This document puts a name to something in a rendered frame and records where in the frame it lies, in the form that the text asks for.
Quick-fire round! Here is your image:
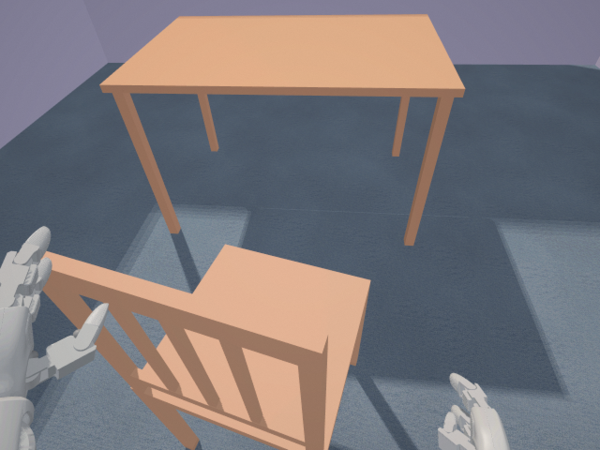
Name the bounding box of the table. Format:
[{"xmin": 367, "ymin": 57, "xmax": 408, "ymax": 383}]
[{"xmin": 99, "ymin": 14, "xmax": 465, "ymax": 246}]

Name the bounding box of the robot right hand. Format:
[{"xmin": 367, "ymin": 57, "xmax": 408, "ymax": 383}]
[{"xmin": 438, "ymin": 373, "xmax": 510, "ymax": 450}]

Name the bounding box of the robot left forearm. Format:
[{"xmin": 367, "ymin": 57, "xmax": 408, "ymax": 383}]
[{"xmin": 0, "ymin": 397, "xmax": 37, "ymax": 450}]

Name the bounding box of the chair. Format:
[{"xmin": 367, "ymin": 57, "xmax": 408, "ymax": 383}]
[{"xmin": 17, "ymin": 245, "xmax": 370, "ymax": 450}]

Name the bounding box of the robot left hand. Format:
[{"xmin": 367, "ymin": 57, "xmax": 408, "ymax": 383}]
[{"xmin": 0, "ymin": 226, "xmax": 109, "ymax": 398}]

